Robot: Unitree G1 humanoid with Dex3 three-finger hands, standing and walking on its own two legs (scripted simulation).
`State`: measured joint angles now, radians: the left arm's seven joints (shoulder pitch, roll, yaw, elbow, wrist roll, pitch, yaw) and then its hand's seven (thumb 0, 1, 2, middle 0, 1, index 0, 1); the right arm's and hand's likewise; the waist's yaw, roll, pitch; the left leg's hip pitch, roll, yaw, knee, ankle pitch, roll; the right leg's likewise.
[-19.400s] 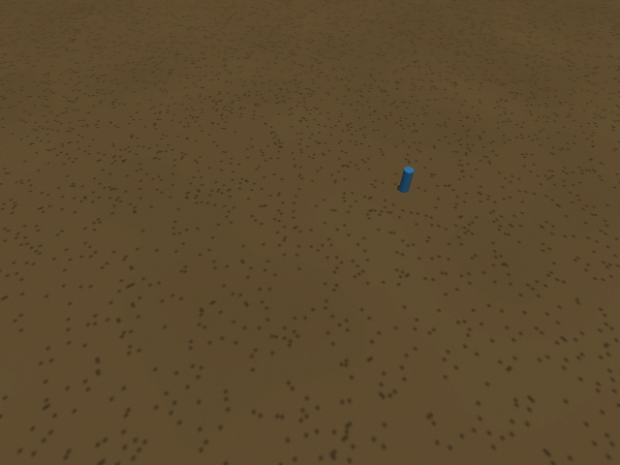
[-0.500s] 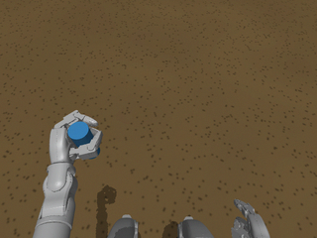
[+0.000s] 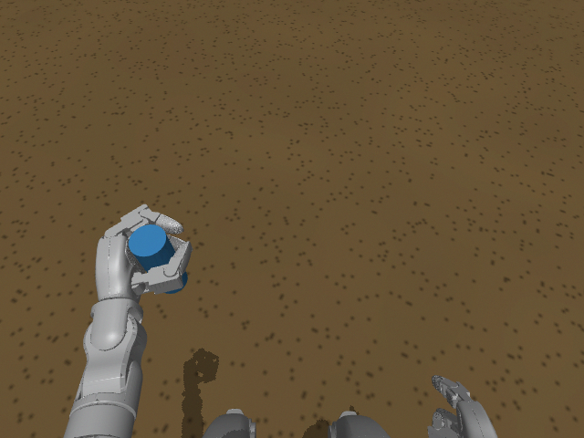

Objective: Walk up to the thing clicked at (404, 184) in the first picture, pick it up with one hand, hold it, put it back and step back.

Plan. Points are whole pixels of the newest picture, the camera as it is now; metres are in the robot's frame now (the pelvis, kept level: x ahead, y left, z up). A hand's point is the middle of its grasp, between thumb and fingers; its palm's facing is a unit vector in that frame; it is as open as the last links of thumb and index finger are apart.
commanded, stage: hold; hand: left
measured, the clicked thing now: (161, 262) +0.34 +0.18 +0.03
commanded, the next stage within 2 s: none
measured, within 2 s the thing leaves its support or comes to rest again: neither
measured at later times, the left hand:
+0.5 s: hand (163, 253) +0.33 +0.17 +0.06, palm faces +0.15 -0.99 +0.00, open 5.8 cm
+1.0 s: hand (163, 252) +0.33 +0.17 +0.07, palm faces +0.14 -0.99 +0.00, open 5.8 cm
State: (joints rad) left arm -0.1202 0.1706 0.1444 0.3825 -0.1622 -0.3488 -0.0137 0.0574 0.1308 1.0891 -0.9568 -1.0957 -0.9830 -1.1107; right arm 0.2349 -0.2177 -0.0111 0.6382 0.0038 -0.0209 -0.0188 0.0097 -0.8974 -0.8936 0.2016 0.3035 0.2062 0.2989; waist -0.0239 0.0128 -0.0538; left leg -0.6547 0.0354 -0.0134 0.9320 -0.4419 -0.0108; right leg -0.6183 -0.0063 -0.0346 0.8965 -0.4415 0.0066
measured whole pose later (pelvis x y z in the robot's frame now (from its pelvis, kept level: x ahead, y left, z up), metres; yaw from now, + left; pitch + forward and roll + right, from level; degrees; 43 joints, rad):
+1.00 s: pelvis +0.00 +0.00 +0.01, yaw +0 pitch +6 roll -1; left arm -0.12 0.16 0.14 0.38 -0.15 -0.33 0.00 0.06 0.13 1.09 -0.96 -1.10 -0.98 -1.11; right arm 0.22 -0.21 -0.01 0.65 0.00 -0.03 -0.02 0.01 -0.90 -0.90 0.20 0.30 0.21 0.30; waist -0.02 0.01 -0.04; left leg -0.55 0.03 -0.01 0.84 -0.40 -0.01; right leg -0.52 -0.01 -0.03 0.81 -0.40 0.01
